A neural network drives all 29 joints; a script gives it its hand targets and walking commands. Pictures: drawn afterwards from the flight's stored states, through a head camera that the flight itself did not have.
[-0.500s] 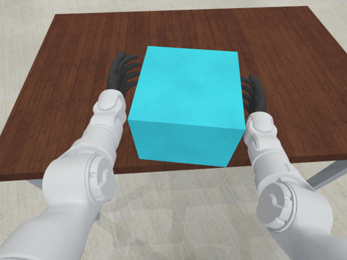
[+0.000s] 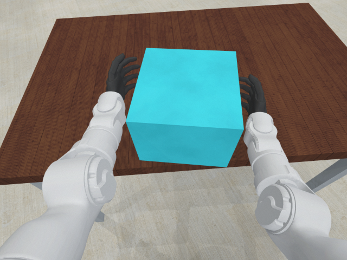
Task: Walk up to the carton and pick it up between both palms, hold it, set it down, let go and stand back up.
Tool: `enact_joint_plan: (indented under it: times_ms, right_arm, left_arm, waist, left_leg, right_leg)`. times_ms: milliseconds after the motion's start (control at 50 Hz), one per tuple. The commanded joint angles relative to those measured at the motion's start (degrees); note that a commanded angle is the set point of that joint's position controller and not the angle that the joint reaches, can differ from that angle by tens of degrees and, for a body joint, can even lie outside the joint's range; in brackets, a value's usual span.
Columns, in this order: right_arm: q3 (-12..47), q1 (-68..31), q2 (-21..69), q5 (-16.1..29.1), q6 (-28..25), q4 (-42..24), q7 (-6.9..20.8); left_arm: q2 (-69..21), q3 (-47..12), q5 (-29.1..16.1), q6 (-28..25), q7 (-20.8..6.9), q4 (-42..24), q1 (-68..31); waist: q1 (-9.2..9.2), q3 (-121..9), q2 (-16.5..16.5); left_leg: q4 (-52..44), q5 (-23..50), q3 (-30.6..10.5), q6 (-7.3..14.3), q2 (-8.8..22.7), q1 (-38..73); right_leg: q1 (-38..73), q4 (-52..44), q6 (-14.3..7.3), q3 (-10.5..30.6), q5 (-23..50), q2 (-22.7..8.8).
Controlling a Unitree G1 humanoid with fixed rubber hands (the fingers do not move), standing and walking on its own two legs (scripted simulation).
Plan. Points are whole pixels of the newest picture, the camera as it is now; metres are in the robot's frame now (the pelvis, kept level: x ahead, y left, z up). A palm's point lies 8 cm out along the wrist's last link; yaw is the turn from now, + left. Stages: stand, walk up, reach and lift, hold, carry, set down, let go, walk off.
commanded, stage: reach and lift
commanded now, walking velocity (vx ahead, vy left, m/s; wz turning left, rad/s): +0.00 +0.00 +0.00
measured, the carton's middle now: (186, 107) +0.48 -0.02 +0.05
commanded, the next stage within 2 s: none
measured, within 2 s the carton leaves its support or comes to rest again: leaves its support in 0.54 s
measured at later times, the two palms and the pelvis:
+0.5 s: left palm (116, 89) +0.48 +0.14 +0.12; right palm (256, 111) +0.43 -0.18 +0.08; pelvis +0.00 +0.00 +0.00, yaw +0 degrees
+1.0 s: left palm (117, 91) +0.45 +0.13 +0.14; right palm (266, 113) +0.41 -0.18 +0.10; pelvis -0.02 +0.00 +0.00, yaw +0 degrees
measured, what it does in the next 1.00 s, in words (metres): stands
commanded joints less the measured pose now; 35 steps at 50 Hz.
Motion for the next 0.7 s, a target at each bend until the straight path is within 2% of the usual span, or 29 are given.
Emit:
enact_joint_plan:
  times_ms: [0,20,60,80,100,120,140,160,180,200,220,240,260,300,320,340,360,380,400,420,440,480,500,560,580,620,640,660,680]
  right_arm:
    - [11.12,-32.16,30.05,-5.09,-4.22,-11.75,7.70]
    - [11.97,-32.48,30.18,-5.53,-4.37,-12.03,7.66]
    - [13.03,-32.05,31.31,-4.96,-3.70,-11.98,7.36]
    - [12.40,-32.91,31.80,-5.53,-4.63,-12.61,7.40]
    - [12.96,-32.04,32.25,-4.50,-4.28,-10.98,7.58]
    - [12.47,-32.32,31.63,-5.03,-4.39,-10.89,7.58]
    - [12.67,-32.37,31.22,-4.89,-4.72,-11.10,7.36]
    - [12.63,-33.62,30.93,-4.74,-5.20,-11.77,7.40]
    - [13.29,-35.21,30.85,-4.42,-6.05,-13.13,7.42]
    - [12.99,-35.01,31.23,-4.56,-6.38,-12.29,7.14]
    - [13.34,-35.22,31.44,-4.89,-6.88,-12.37,7.42]
    - [13.84,-35.64,31.28,-5.17,-8.08,-12.89,7.10]
    - [13.26,-35.40,31.31,-5.84,-8.50,-11.07,6.99]
    - [13.82,-36.82,31.64,-5.70,-9.72,-12.72,6.79]
    - [14.33,-37.00,31.62,-5.48,-10.03,-11.50,6.85]
    - [14.76,-38.30,31.33,-5.56,-10.90,-13.57,6.78]
    - [13.78,-38.05,31.52,-6.11,-11.06,-12.33,6.78]
    - [13.78,-38.36,30.94,-6.24,-12.42,-12.58,6.76]
    - [12.99,-38.51,30.68,-6.83,-12.93,-11.10,6.68]
    - [14.08,-38.58,30.54,-6.46,-13.71,-10.59,7.01]
    - [15.30,-36.85,31.47,-6.16,-14.18,-10.53,7.04]
    - [15.66,-39.23,29.95,-5.92,-15.64,-11.18,6.92]
    - [14.89,-42.11,29.92,-7.21,-15.89,-12.21,6.95]
    - [16.82,-41.32,30.87,-6.64,-16.79,-10.49,6.84]
    - [17.01,-39.73,31.32,-7.37,-16.83,-9.31,6.63]
    - [17.71,-42.22,30.06,-6.85,-17.97,-10.35,6.68]
    - [17.15,-40.97,29.43,-6.94,-18.42,-8.59,6.61]
    - [15.94,-41.34,28.39,-6.97,-18.61,-8.21,6.60]
    - [17.31,-41.20,28.05,-5.78,-18.91,-8.28,6.78]
  left_arm:
    - [-26.87,-8.25,8.52,1.18,-5.92,-2.91,-24.73]
    - [-26.40,-7.19,9.26,1.29,-6.19,-1.70,-23.61]
    - [-25.58,-6.47,9.07,1.21,-6.40,-1.41,-23.95]
    - [-27.24,-8.33,8.37,0.74,-6.13,-3.33,-25.57]
    - [-26.70,-7.86,8.33,0.46,-6.10,-3.38,-25.52]
    - [-26.19,-8.02,8.28,0.71,-6.14,-2.14,-25.39]
    - [-25.55,-7.81,8.79,0.29,-6.19,-2.65,-25.48]
    - [-26.71,-8.23,8.57,0.24,-5.93,-3.06,-25.35]
    - [-27.34,-8.52,8.51,0.04,-5.41,-3.54,-25.66]
    - [-26.90,-8.61,8.14,-0.28,-5.57,-2.46,-25.99]
    - [-27.15,-9.55,7.32,-1.10,-5.52,-4.03,-27.71]
    - [-28.21,-10.15,7.30,-1.46,-5.25,-4.13,-27.56]
    - [-28.43,-10.21,7.31,-2.05,-5.22,-4.51,-28.14]
    - [-28.01,-10.64,7.38,-2.76,-5.16,-4.38,-28.66]
    - [-28.20,-10.55,7.79,-2.83,-4.99,-3.15,-28.13]
    - [-29.15,-10.37,7.63,-3.30,-4.93,-3.93,-27.45]
    - [-29.12,-11.14,7.27,-3.81,-4.77,-4.59,-30.08]
    - [-30.36,-12.72,6.99,-4.00,-4.53,-6.13,-30.51]
    - [-30.71,-12.61,7.11,-4.08,-4.50,-5.15,-30.58]
    - [-30.80,-13.04,7.31,-4.84,-4.19,-7.59,-31.61]
    - [-31.12,-12.74,8.06,-4.99,-4.01,-6.38,-29.48]
    - [-31.05,-12.04,7.36,-5.63,-4.09,-4.97,-29.03]
    - [-31.35,-12.04,7.63,-5.83,-3.96,-4.30,-31.67]
    - [-31.26,-12.26,7.99,-6.66,-4.33,-5.64,-31.14]
    - [-30.43,-10.73,8.63,-7.04,-4.42,-4.93,-31.59]
    - [-30.65,-10.96,9.45,-7.37,-4.46,-4.28,-30.47]
    - [-31.56,-12.79,8.98,-7.64,-4.06,-5.44,-32.65]
    - [-31.20,-11.64,9.70,-7.25,-3.89,-4.06,-31.15]
    - [-32.15,-12.26,9.34,-7.41,-3.77,-4.82,-29.62]
  waist:
    - [-5.77,-37.74,1.05]
    - [-4.54,-37.62,0.17]
    - [-4.05,-36.17,-1.72]
    - [-5.24,-39.59,-0.34]
    - [-4.17,-37.93,-0.29]
    - [-5.02,-37.18,-0.21]
    - [-3.97,-37.98,0.20]
    - [-4.99,-39.88,1.24]
    - [-4.80,-40.70,1.10]
    - [-5.55,-41.06,0.32]
    - [-4.86,-42.07,0.47]
    - [-5.73,-43.88,0.10]
    - [-5.39,-43.60,-0.14]
    - [-5.03,-46.35,0.55]
    - [-4.94,-44.80,0.45]
    - [-4.53,-47.08,-0.58]
    - [-5.73,-48.07,0.96]
    - [-6.02,-49.92,1.82]
    - [-5.78,-49.24,1.30]
    - [-5.37,-49.60,2.72]
    - [-4.16,-48.74,1.89]
    - [-4.15,-49.72,0.13]
    - [-4.32,-50.20,-0.54]
    - [-3.65,-46.81,-0.74]
    - [-3.04,-44.87,-2.28]
    - [-2.61,-45.95,-1.06]
    - [-3.65,-46.97,0.27]
    - [-3.38,-45.38,0.26]
    - [-2.25,-46.52,0.72]
  left_leg:
    - [-1.24,27.20,-1.21,-4.70,1.71,9.50]
    - [-1.48,26.08,-0.38,-4.39,1.28,9.15]
    - [-2.11,24.08,-0.19,-3.59,0.63,6.15]
    - [-1.87,25.44,-1.00,-4.23,1.33,7.16]
    - [-1.49,25.68,-0.13,-4.02,1.02,7.19]
    - [-1.16,26.78,-0.54,-4.23,1.02,8.80]
    - [-0.93,26.61,-0.08,-4.07,0.78,8.18]
    - [-1.31,27.22,-0.88,-4.47,1.42,8.34]
    - [-0.61,29.42,-1.10,-4.83,1.32,9.21]
    - [-0.25,28.94,-0.92,-4.66,1.15,8.70]
    - [-0.11,29.37,-0.81,-4.80,1.34,9.54]
    - [0.83,33.07,-1.34,-5.00,1.79,11.57]
    - [1.19,31.74,-1.12,-5.17,1.46,10.61]
    - [0.98,32.08,-0.54,-5.26,1.14,9.79]
    - [1.49,33.33,-1.04,-5.29,1.32,10.59]
    - [1.21,33.56,-1.21,-5.17,1.64,9.86]
    - [1.60,33.94,-1.13,-5.67,1.65,10.68]
    - [2.51,38.56,-1.65,-6.55,2.12,13.06]
    - [2.98,38.08,-1.77,-6.49,2.24,13.57]
    - [3.17,39.87,-1.79,-6.79,2.54,15.17]
    - [3.57,40.64,-1.57,-6.63,2.43,15.16]
    - [3.15,40.19,-1.28,-6.34,2.58,15.10]
    - [3.09,37.86,-1.27,-6.30,2.33,13.04]
    - [1.73,36.20,-0.63,-5.48,1.80,10.62]
    - [1.03,34.06,-0.11,-4.94,1.41,8.12]
    - [0.40,34.79,-0.20,-5.05,1.68,9.58]
    - [0.56,34.40,-0.72,-5.78,2.16,10.14]
    - [0.58,35.11,-0.91,-5.95,2.52,12.16]
    - [1.00,35.78,-0.46,-5.67,2.39,13.33]
  right_leg:
    - [34.85,5.81,1.70,-5.75,36.21,-2.22]
    - [35.58,5.38,1.52,-5.14,37.51,-2.38]
    - [38.49,5.74,1.90,-4.33,39.40,-2.67]
    - [37.55,6.56,1.93,-5.25,39.37,-2.52]
    - [37.58,6.50,1.86,-4.73,39.88,-2.70]
    - [35.98,6.41,1.93,-5.12,40.33,-2.75]
    - [36.34,6.05,2.08,-4.79,40.64,-2.86]
    - [37.19,6.66,1.92,-5.24,40.40,-2.73]
    - [35.94,6.66,1.67,-5.42,41.14,-2.42]
    - [36.02,6.49,1.88,-5.18,42.05,-2.74]
    - [35.77,6.48,2.26,-5.51,40.53,-2.74]
    - [34.50,6.68,1.89,-5.93,41.53,-2.08]
    - [33.98,6.40,1.74,-5.84,40.50,-2.65]
    - [35.76,6.70,1.83,-5.42,44.25,-2.51]
    - [35.61,6.84,2.04,-5.77,43.80,-2.65]
    - [35.75,7.12,1.90,-5.78,43.49,-2.28]
    - [34.74,6.60,1.72,-6.07,41.88,-2.38]
    - [33.11,6.84,1.84,-6.74,42.88,-2.03]
    - [31.20,6.03,1.37,-6.77,40.57,-2.03]
    - [30.15,6.01,1.57,-7.12,40.17,-1.91]
    - [29.95,6.21,1.47,-6.64,41.25,-1.73]
    - [30.71,5.61,1.41,-6.66,42.00,-1.99]
    - [30.88,6.06,1.69,-6.53,41.15,-2.34]
    - [34.97,6.58,2.09,-6.00,43.84,-2.54]
    - [36.81,6.72,2.38,-5.43,45.20,-2.82]
    - [36.68,6.33,2.42,-5.61,43.67,-2.62]
    - [34.67,6.41,1.98,-6.08,41.91,-2.20]
    - [33.08,5.31,1.74,-6.67,39.37,-2.24]
    - [32.17,5.23,1.47,-5.99,39.38,-2.22]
